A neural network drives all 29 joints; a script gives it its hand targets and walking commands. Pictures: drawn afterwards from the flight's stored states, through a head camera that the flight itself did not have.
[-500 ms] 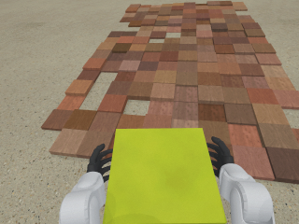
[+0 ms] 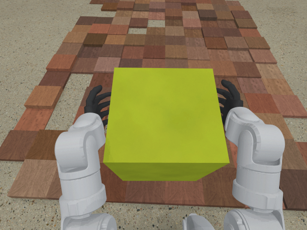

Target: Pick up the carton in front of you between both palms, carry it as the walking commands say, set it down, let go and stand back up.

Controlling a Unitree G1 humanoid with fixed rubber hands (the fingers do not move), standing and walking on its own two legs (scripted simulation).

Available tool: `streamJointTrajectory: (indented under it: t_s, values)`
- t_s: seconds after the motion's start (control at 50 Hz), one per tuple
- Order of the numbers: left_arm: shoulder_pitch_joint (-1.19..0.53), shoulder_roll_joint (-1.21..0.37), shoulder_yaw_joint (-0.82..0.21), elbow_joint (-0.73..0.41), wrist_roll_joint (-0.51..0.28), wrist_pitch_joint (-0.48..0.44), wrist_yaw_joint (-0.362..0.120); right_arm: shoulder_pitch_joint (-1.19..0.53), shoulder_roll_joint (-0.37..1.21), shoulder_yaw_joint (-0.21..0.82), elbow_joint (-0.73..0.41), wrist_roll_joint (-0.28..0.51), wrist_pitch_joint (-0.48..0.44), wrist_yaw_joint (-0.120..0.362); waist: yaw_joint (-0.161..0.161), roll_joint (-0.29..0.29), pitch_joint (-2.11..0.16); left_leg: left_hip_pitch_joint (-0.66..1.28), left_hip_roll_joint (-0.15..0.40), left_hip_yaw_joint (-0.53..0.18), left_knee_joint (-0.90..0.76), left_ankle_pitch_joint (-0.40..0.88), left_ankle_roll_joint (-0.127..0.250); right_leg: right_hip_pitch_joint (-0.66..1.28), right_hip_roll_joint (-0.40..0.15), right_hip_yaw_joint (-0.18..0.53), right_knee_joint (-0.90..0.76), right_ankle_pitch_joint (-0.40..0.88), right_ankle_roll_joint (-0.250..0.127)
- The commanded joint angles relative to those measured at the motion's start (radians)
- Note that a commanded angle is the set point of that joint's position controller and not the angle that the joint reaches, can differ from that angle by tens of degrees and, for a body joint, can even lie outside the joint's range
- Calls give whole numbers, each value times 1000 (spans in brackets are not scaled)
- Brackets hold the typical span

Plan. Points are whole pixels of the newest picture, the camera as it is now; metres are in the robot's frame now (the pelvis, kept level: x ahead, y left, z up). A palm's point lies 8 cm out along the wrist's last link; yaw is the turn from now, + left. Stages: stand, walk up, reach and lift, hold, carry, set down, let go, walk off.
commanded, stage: carry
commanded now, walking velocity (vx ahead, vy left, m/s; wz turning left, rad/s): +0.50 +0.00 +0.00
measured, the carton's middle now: (161, 132) +0.35 -0.01 +0.07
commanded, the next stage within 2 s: none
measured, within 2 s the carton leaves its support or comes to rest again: neither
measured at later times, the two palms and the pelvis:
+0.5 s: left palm (98, 35) +0.71 +0.17 +0.14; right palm (185, 28) +0.73 -0.13 +0.14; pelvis +0.36 -0.01 +0.01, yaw -1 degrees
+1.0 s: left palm out of the picture +1.08 +0.15 +0.18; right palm out of the picture +1.12 -0.15 +0.18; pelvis +0.74 -0.04 +0.05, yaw +1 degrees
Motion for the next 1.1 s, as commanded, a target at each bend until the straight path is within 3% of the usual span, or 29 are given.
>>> streamJointTrajectory:
  t_s: [0.0, 0.12, 0.16, 0.18, 0.2, 0.22, 0.24, 0.26, 0.28, 0.3, 0.34, 0.4, 0.42, 0.46, 0.48, 0.5, 0.52, 0.56, 0.58, 0.64, 0.72, 0.78, 0.8, 0.82, 0.84, 0.86, 0.9, 1.0, 1.08]
  values:
    - [-639, -684, -615, -10, -252, -21, -65, -634, 692, 655, -17, 314, 5, 120, -3, 125, -430, 429, 245, -242, -142, 343, 110, -114, -9, -22, -134, 66, 8]
    - [-692, -737, -574, 70, -246, 10, -84, -655, 742, 593, 90, 263, 33, 119, -37, 158, -375, 539, 208, -171, -31, 604, 99, -113, 52, -105, -405, 167, -11]
    - [-708, -767, -564, 103, -237, 15, -91, -689, 784, 595, 93, 258, 39, 127, -63, 113, -344, 640, 161, -168, 68, 864, 75, -134, 142, -195, -493, 71, -16]
    - [-696, -792, -563, 127, -230, 14, -94, -712, 807, 601, 84, 263, 40, 131, -46, 88, -389, 579, 133, -123, 195, 1079, 42, 44, 186, -234, -546, 84, -29]
    - [-691, -817, -570, 121, -226, 8, -98, -713, 825, 617, 73, 277, 35, 134, 19, 66, -492, 421, 129, -85, 395, 1077, 5, 380, 175, -202, -675, 266, -48]
    - [-668, -830, -575, 113, -220, -5, -99, -738, 858, 640, 42, 295, 27, 139, 97, 35, -584, 161, 113, -62, 556, 846, -44, 775, 102, -141, -737, 448, -72]
    - [-647, -863, -590, 81, -231, -20, -99, -764, 897, 658, 4, 302, 18, 145, 165, -88, -619, -238, 68, -136, 700, 100, -72, 1151, -70, 78, -669, 571, -132]
    - [-641, -861, -593, 49, -244, -29, -98, -749, 912, 665, -4, 308, 14, 149, 179, -255, -620, -585, -24, -187, 829, -395, -79, 1401, -195, 298, -547, 932, -184]
    - [-675, -859, -621, -9, -259, -39, -96, -719, 904, 646, -10, 289, 4, 147, 233, -178, -658, -681, -14, -237, 870, -370, -75, 1437, -216, 361, -575, 725, -244]
    - [-710, -881, -655, -83, -281, -49, -96, -714, 886, 635, -46, 260, -5, 141, 236, -109, -624, -692, 4, -244, 883, -371, -65, 1355, -227, 401, -630, 506, -227]
    - [-773, -888, -723, -228, -337, -62, -100, -649, 824, 600, -88, 195, -27, 117, 200, -45, -557, -665, 32, -242, 755, -391, -55, 1214, -219, 344, -686, 338, -169]
    - [-774, -821, -774, -281, -413, -67, -117, -567, 695, 572, -119, 109, -47, 73, 170, -87, -482, -430, 2, -139, 400, -262, -81, 943, -131, 193, -785, 200, -133]
    - [-748, -801, -784, -266, -429, -63, -124, -540, 662, 565, -117, 88, -46, 63, 129, -120, -474, -247, -26, -102, 202, -140, -85, 836, -78, 111, -789, 205, -102]
    - [-720, -777, -797, -211, -450, -52, -136, -483, 623, 560, -87, 68, -36, 55, -61, -92, -566, 362, -160, 113, 111, -23, -51, 524, -55, -53, -581, 478, -70]
    - [-751, -772, -798, -198, -440, -41, -143, -437, 619, 553, -47, 53, -41, 56, -158, -6, -648, 582, -81, -129, 102, -83, 19, 373, 11, -87, -300, 488, -28]
    - [-725, -776, -772, -169, -424, -36, -151, -464, 629, 570, -54, 60, -36, 63, -122, 298, -682, 751, 195, -641, 16, 162, 151, 111, 109, -8, 0, -22, 37]
    - [-712, -769, -744, -156, -404, -35, -153, -461, 671, 610, -61, 103, -25, 77, -91, 350, -682, 818, 299, -851, 6, 581, 239, -64, 157, 55, 258, -302, 42]
    - [-658, -778, -676, -92, -335, -30, -139, -579, 758, 723, -110, 216, -9, 116, -109, 105, -541, 797, 269, -661, 108, 841, 180, -291, 94, 89, 354, -280, 5]
    - [-625, -781, -644, -63, -294, -26, -130, -624, 791, 756, -122, 265, -7, 129, -98, 83, -490, 774, 244, -613, 107, 858, 132, -348, 79, 71, 311, -263, -1]
    - [-529, -716, -544, 10, -151, -34, -88, -714, 837, 799, -133, 389, -11, 158, -87, 73, -480, 705, 204, -503, 60, 882, 78, -306, 85, 16, 51, -224, -13]
    - [-516, -617, -451, 48, -22, -43, -45, -771, 838, 770, -40, 465, -14, 181, -41, 126, -422, 325, 69, -237, -28, 800, 29, 198, 173, -130, -603, 288, -2]
    - [-545, -587, -462, 62, -43, -17, -48, -736, 817, 715, 67, 429, -5, 173, 87, 163, -515, 130, 83, -166, 146, 749, -28, 722, 146, -129, -681, 561, -24]
    - [-561, -591, -470, 66, -72, -6, -58, -743, 798, 691, 91, 397, 1, 165, 150, 81, -534, 21, 44, -176, 364, 474, -52, 847, 53, -29, -657, 470, -26]
    - [-597, -577, -478, 84, -89, 2, -64, -739, 806, 666, 118, 380, 17, 157, 133, -139, -576, -115, -63, -170, 662, -70, -70, 941, -159, 241, -636, 685, -110]
    - [-579, -610, -496, 103, -125, 11, -69, -702, 786, 630, 118, 348, 34, 143, 118, -248, -701, -314, -118, -248, 913, -282, -62, 1071, -301, 599, -698, 372, -256]
    - [-606, -686, -527, 78, -179, 20, -84, -704, 785, 606, 117, 313, 45, 130, 111, -128, -667, -334, -41, -297, 947, -227, -49, 988, -262, 599, -739, 166, -230]
    - [-755, -815, -595, 0, -290, 20, -121, -702, 832, 565, 117, 242, 44, 115, 94, -9, -535, -349, -5, -284, 832, -126, -59, 813, -183, 455, -766, 325, -162]
    - [-835, -993, -697, 45, -413, -32, -195, -580, 878, 534, 198, 62, -13, 100, 110, -29, -513, -319, -21, -194, 482, -75, -94, 811, -129, 278, -822, 565, -79]
    - [-769, -1017, -713, 95, -420, -84, -216, -525, 906, 577, 201, 31, -66, 97, 146, -78, -525, -407, -39, -125, 258, 251, -89, 942, -66, 122, -753, 713, -61]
